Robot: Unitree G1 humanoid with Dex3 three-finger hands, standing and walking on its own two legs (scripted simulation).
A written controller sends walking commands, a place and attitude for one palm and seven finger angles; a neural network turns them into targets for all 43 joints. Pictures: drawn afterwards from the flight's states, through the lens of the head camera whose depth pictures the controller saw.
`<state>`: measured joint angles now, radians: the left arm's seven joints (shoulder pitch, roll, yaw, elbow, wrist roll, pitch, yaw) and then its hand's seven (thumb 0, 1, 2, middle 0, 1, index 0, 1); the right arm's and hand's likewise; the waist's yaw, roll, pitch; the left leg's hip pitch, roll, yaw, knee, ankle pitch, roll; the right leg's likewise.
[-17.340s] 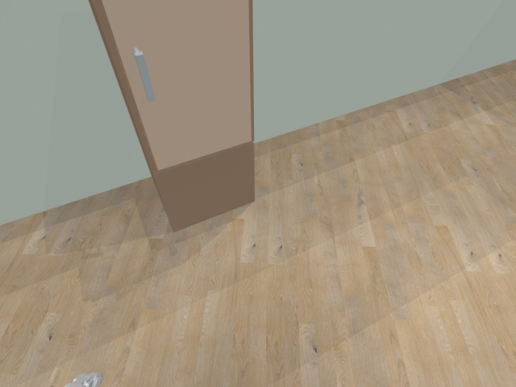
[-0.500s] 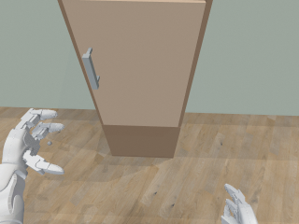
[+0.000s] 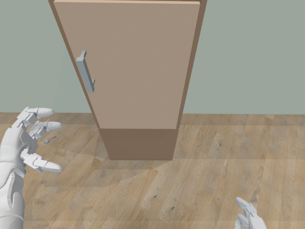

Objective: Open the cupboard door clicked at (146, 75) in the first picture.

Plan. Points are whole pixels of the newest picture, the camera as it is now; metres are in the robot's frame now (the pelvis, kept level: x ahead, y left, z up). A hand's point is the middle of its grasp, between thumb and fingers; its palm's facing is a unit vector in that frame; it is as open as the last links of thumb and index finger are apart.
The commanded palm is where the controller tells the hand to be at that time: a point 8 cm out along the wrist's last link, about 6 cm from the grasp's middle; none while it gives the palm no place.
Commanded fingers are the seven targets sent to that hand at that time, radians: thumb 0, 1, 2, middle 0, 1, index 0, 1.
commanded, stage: raise the hand with hooked fingers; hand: left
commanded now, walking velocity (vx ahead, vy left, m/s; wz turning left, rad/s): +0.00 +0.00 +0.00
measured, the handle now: (87, 72) +0.58 +0.26 +0.07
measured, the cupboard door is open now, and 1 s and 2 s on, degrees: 0 0 0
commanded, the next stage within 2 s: move the hooked fingers beside the handle in 0.10 s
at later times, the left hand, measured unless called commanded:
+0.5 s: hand (49, 129) +0.33 +0.28 +0.09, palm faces +0.07 -1.00 -0.01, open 14.0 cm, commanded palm +0.30 +0.33 +0.08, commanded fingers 0.00 -0.50 0.30 -0.30 -1.20 -0.30 -1.20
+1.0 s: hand (55, 106) +0.41 +0.30 +0.08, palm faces +0.06 -1.00 +0.00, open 14.0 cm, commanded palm +0.39 +0.35 +0.08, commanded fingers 0.00 -0.50 0.30 -0.30 -1.20 -0.30 -1.20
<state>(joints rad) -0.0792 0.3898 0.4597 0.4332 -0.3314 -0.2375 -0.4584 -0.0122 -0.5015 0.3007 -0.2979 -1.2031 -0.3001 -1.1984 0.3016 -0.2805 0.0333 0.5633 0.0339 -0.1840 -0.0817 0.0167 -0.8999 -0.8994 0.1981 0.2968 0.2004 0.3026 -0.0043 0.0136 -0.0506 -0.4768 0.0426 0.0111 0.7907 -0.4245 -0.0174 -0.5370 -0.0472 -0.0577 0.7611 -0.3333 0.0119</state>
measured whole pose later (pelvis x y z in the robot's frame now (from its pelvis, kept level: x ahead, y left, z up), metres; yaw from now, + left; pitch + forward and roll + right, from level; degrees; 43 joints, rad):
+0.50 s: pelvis -0.01 +0.00 +0.00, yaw +0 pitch +7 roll -1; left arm -0.27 0.44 0.45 0.60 -0.30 -0.24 -0.48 -0.01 -0.50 0.30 -0.30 -1.20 -0.30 -1.20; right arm 0.28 -0.28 0.05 0.57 0.03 -0.18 -0.09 0.02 -0.90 -0.90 0.20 0.30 0.20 0.30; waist -0.01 0.01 -0.05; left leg -0.52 0.04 0.00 0.82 -0.43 -0.01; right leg -0.57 -0.05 -0.06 0.78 -0.33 0.01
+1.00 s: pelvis -0.01 +0.01 -0.01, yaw -1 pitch +13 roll -1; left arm -0.59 0.61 0.55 1.00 -0.22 -0.32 -0.53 -0.01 -0.50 0.30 -0.30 -1.20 -0.30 -1.20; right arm 0.38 -0.30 0.03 0.59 0.02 -0.06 -0.07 0.01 -0.90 -0.90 0.20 0.30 0.20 0.30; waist -0.08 -0.01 -0.07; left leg -0.67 0.05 0.02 0.89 -0.45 -0.01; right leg -0.72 -0.03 -0.04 0.82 -0.33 0.02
